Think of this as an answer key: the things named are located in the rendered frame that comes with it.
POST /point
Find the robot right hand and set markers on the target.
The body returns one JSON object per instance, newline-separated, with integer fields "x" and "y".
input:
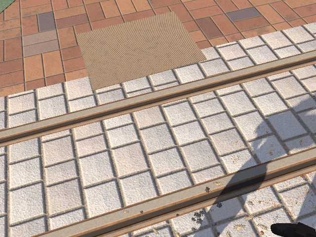
{"x": 293, "y": 230}

